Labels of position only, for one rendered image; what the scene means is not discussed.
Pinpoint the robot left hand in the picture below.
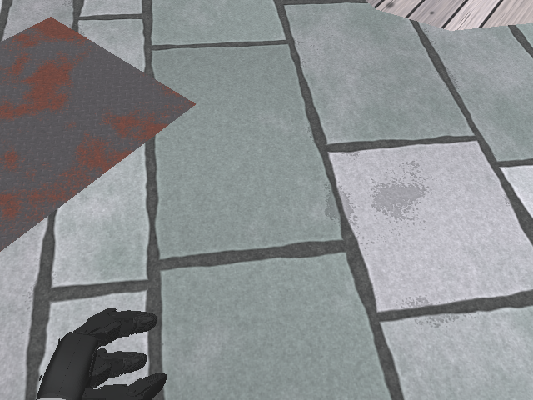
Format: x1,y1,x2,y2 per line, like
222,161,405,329
36,307,167,400

